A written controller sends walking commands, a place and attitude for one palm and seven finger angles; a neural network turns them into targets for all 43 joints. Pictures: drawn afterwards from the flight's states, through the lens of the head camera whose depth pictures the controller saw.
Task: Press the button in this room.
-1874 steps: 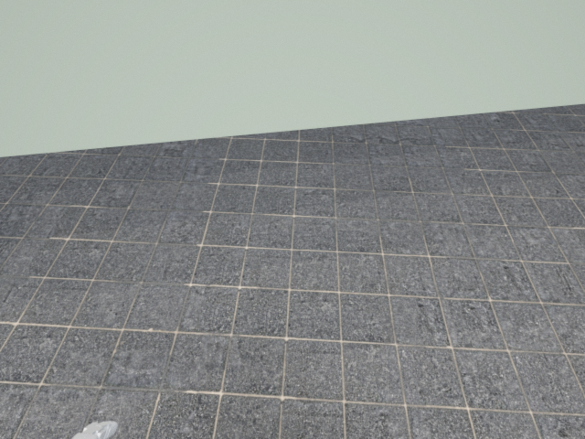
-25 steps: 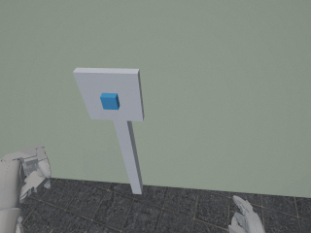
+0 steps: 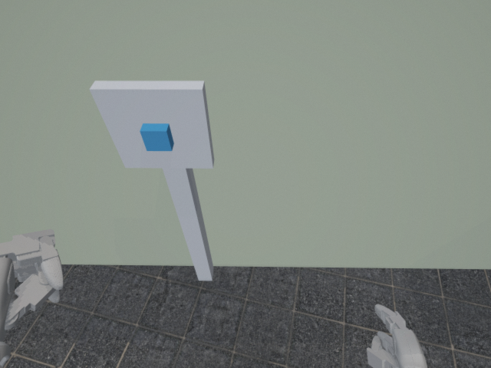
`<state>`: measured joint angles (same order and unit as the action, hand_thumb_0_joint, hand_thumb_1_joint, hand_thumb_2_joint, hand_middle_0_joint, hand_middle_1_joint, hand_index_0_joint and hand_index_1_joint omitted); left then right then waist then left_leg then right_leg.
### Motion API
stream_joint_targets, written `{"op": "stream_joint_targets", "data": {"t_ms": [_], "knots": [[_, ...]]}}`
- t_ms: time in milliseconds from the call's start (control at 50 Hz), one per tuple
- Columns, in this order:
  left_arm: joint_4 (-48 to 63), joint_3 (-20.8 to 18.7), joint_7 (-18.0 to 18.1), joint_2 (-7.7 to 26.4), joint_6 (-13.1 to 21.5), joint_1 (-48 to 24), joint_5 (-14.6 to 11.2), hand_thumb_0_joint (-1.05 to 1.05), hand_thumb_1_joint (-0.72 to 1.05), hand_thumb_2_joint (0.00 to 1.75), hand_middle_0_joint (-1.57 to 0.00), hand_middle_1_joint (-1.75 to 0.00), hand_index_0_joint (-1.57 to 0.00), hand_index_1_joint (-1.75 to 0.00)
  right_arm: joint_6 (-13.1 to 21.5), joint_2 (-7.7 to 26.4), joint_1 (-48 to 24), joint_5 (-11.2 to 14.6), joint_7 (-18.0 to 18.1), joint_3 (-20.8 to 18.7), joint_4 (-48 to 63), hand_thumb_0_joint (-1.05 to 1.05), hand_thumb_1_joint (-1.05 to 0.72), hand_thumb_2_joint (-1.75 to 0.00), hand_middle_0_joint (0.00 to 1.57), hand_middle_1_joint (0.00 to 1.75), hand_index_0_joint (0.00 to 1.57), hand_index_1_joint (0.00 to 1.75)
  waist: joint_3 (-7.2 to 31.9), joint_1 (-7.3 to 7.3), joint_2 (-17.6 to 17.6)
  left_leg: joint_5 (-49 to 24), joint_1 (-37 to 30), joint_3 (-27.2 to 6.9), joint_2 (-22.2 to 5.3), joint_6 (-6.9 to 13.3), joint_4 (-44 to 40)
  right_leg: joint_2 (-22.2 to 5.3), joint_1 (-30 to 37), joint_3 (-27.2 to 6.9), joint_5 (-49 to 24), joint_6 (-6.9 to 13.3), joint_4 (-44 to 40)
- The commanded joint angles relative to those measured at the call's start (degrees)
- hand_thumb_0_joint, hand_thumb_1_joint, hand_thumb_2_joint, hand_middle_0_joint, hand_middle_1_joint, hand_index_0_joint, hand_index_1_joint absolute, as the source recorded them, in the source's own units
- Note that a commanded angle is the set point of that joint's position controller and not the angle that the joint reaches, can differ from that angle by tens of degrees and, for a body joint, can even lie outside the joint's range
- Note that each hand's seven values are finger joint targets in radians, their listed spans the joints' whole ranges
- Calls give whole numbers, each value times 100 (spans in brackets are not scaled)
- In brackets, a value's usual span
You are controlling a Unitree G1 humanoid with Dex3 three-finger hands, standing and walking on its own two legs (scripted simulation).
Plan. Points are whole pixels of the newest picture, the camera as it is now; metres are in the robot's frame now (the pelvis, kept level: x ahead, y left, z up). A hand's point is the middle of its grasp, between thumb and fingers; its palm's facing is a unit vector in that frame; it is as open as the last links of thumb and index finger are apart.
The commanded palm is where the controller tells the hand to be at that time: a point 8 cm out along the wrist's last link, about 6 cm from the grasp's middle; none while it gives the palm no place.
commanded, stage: step back with the hand held close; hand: left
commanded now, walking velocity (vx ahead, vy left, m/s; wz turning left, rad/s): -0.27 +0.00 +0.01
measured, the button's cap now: (158, 136) +0.53 +0.22 +0.07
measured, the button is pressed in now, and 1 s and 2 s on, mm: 0 0 0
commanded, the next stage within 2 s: stop stepping back and stand still in 1.02 s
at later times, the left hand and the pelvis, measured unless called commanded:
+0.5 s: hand out of the picture +0.13 +0.26 +0.16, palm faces +0.40 -0.78 -0.49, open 3.1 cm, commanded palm +0.06 +0.29 +0.17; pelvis -0.06 +0.01 -0.01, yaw +3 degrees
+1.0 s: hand out of the picture +0.06 +0.27 +0.17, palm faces +0.41 -0.83 -0.39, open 3.1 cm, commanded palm +0.00 +0.30 +0.17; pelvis -0.13 +0.02 +0.00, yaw +0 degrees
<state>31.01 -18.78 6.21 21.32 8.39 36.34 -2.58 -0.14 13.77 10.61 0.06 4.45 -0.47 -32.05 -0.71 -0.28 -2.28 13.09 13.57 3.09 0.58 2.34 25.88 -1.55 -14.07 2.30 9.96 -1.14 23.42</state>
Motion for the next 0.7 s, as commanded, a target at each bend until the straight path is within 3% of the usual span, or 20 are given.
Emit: {"op": "stream_joint_targets", "data": {"t_ms": [0, 160, 260, 300, 340, 380, 420, 460, 500, 540, 600, 640, 680], "knots": [[1306, -905, 180, 944, 445, 19, -5, 0, 90, 90, -130, -150, -130, -150, 320, 565, -665, -4, 93, -244, 1021, 0, -90, -90, 20, 30, 20, 30, 929, -72, -27, -1581, 206, -587, -507, 2, -389, -113, 658, -242, -1410, 63, 224], [1338, -862, 249, 855, 570, -140, 131, 0, 90, 90, -130, -150, -130, -150, 490, 633, -566, 9, 81, -248, 1063, 0, -90, -90, 20, 30, 20, 30, 433, -12, 106, 1075, 1636, -797, -599, 212, -677, -129, 745, -536, -80, 72, 316], [1500, -873, 324, 883, 716, -214, 170, 0, 90, 90, -130, -150, -130, -150, 610, 628, -428, -5, 69, -245, 1019, 0, -90, -90, 20, 30, 20, 30, 421, 44, 211, 1505, 1405, -768, -446, 170, -212, -322, 43, -826, 834, 200, -125], [1595, -864, 357, 902, 763, -267, 189, 0, 90, 90, -130, -150, -130, -150, 661, 661, -429, -41, 93, -237, 987, 0, -90, -90, 20, 30, 20, 30, 377, 65, -3, 1650, 1375, -882, -525, 166, -298, -267, -162, -729, 1134, 187, -102], [1544, -897, 389, 870, 804, -237, 220, 0, 90, 90, -130, -150, -130, -150, 724, 669, -440, -43, 116, -220, 999, 0, -90, -90, 20, 30, 20, 30, 317, 50, -202, 1969, 1841, -1145, -773, 257, -769, -21, 218, -520, 1045, 86, 342], [1578, -975, 395, 865, 858, -211, 276, 0, 90, 90, -130, -150, -130, -150, 794, 693, -466, -46, 127, -220, 1004, 0, -90, -90, 20, 30, 20, 30, 425, 3, -712, 2361, 2549, -1521, -1116, 417, -1357, 281, 1046, -317, 299, 11, 1299], [1589, -1084, 372, 948, 892, -112, 295, 0, 90, 90, -130, -150, -130, -150, 850, 616, -481, -37, 127, -229, 1025, 0, -90, -90, 20, 30, 20, 30, 621, -38, -597, 1937, 2572, -1556, -1175, 465, -1239, 351, 1322, -359, -308, -8, 1633], [1506, -1147, 325, 973, 961, -105, 293, 0, 90, 90, -130, -150, -130, -150, 890, 637, -479, -72, 98, -246, 982, 0, -90, -90, 20, 30, 20, 30, 378, -16, -417, 1802, 2880, -1468, -1057, 478, -1000, 317, 1364, -580, -500, 40, 1492], [1613, -1139, 272, 993, 1012, -202, 247, 0, 90, 90, -130, -150, -130, -150, 908, 644, -460, -112, 81, -262, 905, 0, -90, -90, 20, 30, 20, 30, 542, 22, -110, 1070, 2325, -1179, -780, 337, -534, 150, 1021, -905, -1102, 117, 1063], [1629, -1016, 247, 961, 1008, -178, 178, 0, 90, 90, -130, -150, -130, -150, 882, 593, -360, -77, 37, -279, 819, 0, -90, -90, 20, 30, 20, 30, 963, 53, 344, 152, 1324, -847, -506, 111, 114, -182, 404, -1200, -1484, 254, 628], [1659, -1028, 289, 1079, 1020, -198, 115, 0, 90, 90, -130, -150, -130, -150, 780, 534, -368, -77, 8, -302, 740, 0, -90, -90, 20, 30, 20, 30, 983, 99, 645, 451, 543, -561, -182, -90, 906, -726, -644, -1649, -551, 548, -171], [1655, -1031, 347, 1136, 1021, -188, 91, 0, 90, 90, -130, -150, -130, -150, 699, 482, -410, -55, 8, -285, 696, 0, -90, -90, 20, 30, 20, 30, 779, 110, 822, 645, 143, -528, -37, -173, 1390, -968, -1451, -1620, 383, 691, -573], [1670, -1109, 401, 1194, 1034, -207, 95, 0, 90, 90, -130, -150, -130, -150, 636, 435, -457, -70, 32, -265, 671, 0, -90, -90, 20, 30, 20, 30, 648, 125, 820, 573, -34, -598, -89, -146, 1155, -865, -1762, -1333, 601, 615, -518]]}}
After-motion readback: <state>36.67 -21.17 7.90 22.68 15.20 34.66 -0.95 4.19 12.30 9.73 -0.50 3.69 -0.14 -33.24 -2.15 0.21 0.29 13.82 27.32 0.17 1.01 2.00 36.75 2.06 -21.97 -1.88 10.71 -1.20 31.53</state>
